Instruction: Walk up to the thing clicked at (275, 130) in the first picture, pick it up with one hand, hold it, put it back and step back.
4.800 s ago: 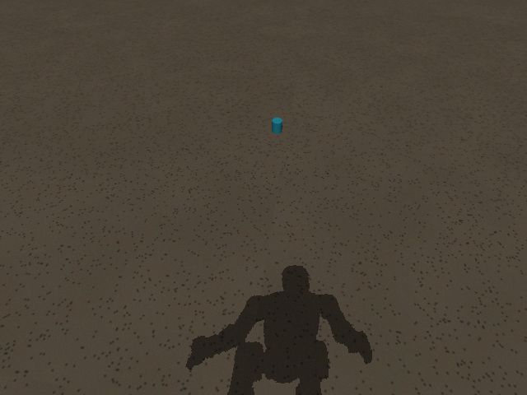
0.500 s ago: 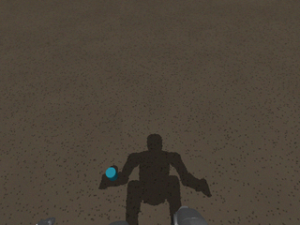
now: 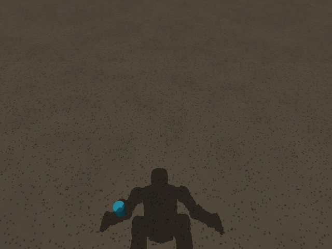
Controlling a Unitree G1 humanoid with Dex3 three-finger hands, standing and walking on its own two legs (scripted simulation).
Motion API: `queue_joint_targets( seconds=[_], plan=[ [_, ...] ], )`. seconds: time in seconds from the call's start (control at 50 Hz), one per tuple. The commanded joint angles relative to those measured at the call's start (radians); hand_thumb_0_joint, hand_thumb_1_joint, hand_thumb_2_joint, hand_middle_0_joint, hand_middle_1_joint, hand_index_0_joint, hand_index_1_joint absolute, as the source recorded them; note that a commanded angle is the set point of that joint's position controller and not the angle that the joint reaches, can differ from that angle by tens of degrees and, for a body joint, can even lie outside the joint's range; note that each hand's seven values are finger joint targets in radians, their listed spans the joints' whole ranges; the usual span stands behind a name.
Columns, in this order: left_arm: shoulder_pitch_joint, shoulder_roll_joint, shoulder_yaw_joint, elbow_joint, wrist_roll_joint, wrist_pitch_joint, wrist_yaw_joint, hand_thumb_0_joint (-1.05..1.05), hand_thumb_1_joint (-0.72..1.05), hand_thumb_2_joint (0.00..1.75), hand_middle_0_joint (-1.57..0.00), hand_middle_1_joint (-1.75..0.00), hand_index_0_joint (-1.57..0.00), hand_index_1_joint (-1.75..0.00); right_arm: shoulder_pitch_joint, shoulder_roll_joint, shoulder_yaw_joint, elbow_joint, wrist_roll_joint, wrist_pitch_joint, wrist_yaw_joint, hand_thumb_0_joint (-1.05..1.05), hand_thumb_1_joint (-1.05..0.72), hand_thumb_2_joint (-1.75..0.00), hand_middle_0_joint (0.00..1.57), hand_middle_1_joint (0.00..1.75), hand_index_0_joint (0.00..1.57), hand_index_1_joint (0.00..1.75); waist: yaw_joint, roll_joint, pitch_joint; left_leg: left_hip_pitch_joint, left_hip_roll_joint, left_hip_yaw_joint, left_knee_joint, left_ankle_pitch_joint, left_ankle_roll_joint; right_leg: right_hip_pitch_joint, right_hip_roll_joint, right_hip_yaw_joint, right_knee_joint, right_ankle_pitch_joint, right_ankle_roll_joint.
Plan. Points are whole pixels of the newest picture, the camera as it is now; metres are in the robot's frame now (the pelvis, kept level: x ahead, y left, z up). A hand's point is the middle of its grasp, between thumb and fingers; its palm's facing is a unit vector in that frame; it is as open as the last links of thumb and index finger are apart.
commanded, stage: walk up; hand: left
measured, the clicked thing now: (119, 208) +0.47 +0.24 -0.73
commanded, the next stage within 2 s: none
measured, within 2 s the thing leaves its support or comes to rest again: neither
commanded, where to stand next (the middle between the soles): +0.07 +0.00 m, yaw +0 degrees
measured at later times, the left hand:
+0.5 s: hand out of the picture +0.10 +0.25 -0.14, palm faces +0.04 -0.94 -0.34, open 7.4 cm
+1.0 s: hand out of the picture +0.12 +0.25 -0.14, palm faces +0.02 -0.94 -0.34, open 7.4 cm
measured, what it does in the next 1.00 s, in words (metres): stands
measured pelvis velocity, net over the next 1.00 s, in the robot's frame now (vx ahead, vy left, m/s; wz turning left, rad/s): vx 0.03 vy -0.01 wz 0.02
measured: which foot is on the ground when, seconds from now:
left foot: down 0.00-1.00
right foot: down 0.00-1.00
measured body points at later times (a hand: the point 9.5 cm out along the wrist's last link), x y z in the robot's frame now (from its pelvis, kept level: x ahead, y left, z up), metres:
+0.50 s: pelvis +0.03 +0.00 +0.01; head +0.03 -0.01 +0.46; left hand +0.10 +0.30 -0.11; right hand +0.14 -0.29 -0.12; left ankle +0.00 +0.13 -0.73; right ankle +0.08 -0.13 -0.73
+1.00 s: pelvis +0.03 -0.01 +0.01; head +0.04 -0.01 +0.46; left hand +0.11 +0.29 -0.11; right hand +0.11 -0.31 -0.13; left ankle +0.00 +0.13 -0.73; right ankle +0.08 -0.14 -0.73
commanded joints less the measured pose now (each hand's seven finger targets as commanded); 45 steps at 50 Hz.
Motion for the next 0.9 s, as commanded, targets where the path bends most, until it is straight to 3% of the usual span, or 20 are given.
queue_joint_targets(
  seconds=[0.0, 0.06, 0.12, 0.26, 0.3, 0.46, 0.76, 0.88],
  plan=[
    [-0.077, 0.2, 0.037, -0.038, -0.004, -0.03, 0.01, 0.0, 0.9, 0.9, -0.2, -0.3, -0.2, -0.3, -0.092, -0.22, -0.04, -0.054, 0.005, -0.033, -0.021, 0.0, -0.9, -0.9, 0.2, 0.3, 0.2, 0.3, 0.014, 0.084, -0.045, -0.088, 0.12, -0.143, -0.226, 0.02, 0.059, 0.141, -0.068, 0.095, -0.117, -0.049, -0.038],
    [-0.078, 0.195, 0.032, -0.014, -0.008, -0.031, 0.012, 0.0, 0.9, 0.9, -0.2, -0.3, -0.2, -0.3, -0.101, -0.211, -0.042, -0.045, 0.013, -0.034, -0.026, 0.0, -0.9, -0.9, 0.2, 0.3, 0.2, 0.3, 0.005, 0.057, -0.075, -0.023, 0.114, -0.119, -0.214, 0.151, 0.049, 0.162, -0.083, 0.088, -0.128, 0.093, -0.032],
    [-0.089, 0.187, 0.027, -0.002, -0.011, -0.031, 0.014, 0.0, 0.9, 0.9, -0.2, -0.3, -0.2, -0.3, -0.107, -0.209, -0.044, -0.036, 0.014, -0.029, -0.027, 0.0, -0.9, -0.9, 0.2, 0.3, 0.2, 0.3, 0.001, 0.055, -0.076, 0.007, 0.112, -0.114, -0.226, 0.209, 0.045, 0.174, -0.091, 0.087, -0.142, 0.126, -0.023],
    [-0.097, 0.183, 0.028, 0.019, -0.002, -0.032, 0.019, 0.0, 0.9, 0.9, -0.2, -0.3, -0.2, -0.3, -0.135, -0.194, -0.05, -0.023, 0.018, -0.02, -0.027, 0.0, -0.9, -0.9, 0.2, 0.3, 0.2, 0.3, -0.006, 0.011, -0.087, 0.054, 0.108, -0.101, -0.245, 0.228, 0.041, 0.187, -0.101, 0.084, -0.176, 0.121, -0.015],
    [-0.09, 0.181, 0.029, 0.021, 0.0, -0.034, 0.02, 0.0, 0.9, 0.9, -0.2, -0.3, -0.2, -0.3, -0.144, -0.196, -0.051, -0.022, 0.019, -0.019, -0.026, 0.0, -0.9, -0.9, 0.2, 0.3, 0.2, 0.3, -0.003, 0.007, -0.106, 0.071, 0.109, -0.099, -0.242, 0.262, 0.04, 0.206, -0.106, 0.081, -0.173, 0.172, -0.012],
    [-0.109, 0.178, 0.038, 0.019, 0.007, -0.031, 0.024, 0.0, 0.9, 0.9, -0.2, -0.3, -0.2, -0.3, -0.166, -0.182, -0.05, -0.017, 0.014, -0.015, -0.022, 0.0, -0.9, -0.9, 0.2, 0.3, 0.2, 0.3, -0.002, 0.01, -0.078, 0.056, 0.105, -0.098, -0.276, 0.233, 0.034, 0.211, -0.103, 0.075, -0.198, 0.108, -0.006],
    [-0.128, 0.182, 0.051, -0.003, 0.011, -0.027, 0.023, 0.0, 0.9, 0.9, -0.2, -0.3, -0.2, -0.3, -0.136, -0.186, -0.048, -0.012, 0.01, -0.016, -0.025, 0.0, -0.9, -0.9, 0.2, 0.3, 0.2, 0.3, -0.009, 0.015, -0.094, 0.04, 0.101, -0.09, -0.283, 0.229, 0.03, 0.262, -0.107, 0.075, -0.196, 0.148, -0.013],
    [-0.128, 0.18, 0.054, -0.008, 0.011, -0.025, 0.022, 0.0, 0.9, 0.9, -0.2, -0.3, -0.2, -0.3, -0.12, -0.183, -0.045, -0.014, 0.009, -0.015, -0.025, 0.0, -0.9, -0.9, 0.2, 0.3, 0.2, 0.3, -0.009, 0.008, -0.08, 0.037, 0.098, -0.09, -0.282, 0.203, 0.03, 0.247, -0.101, 0.081, -0.203, 0.104, -0.014]
  ],
)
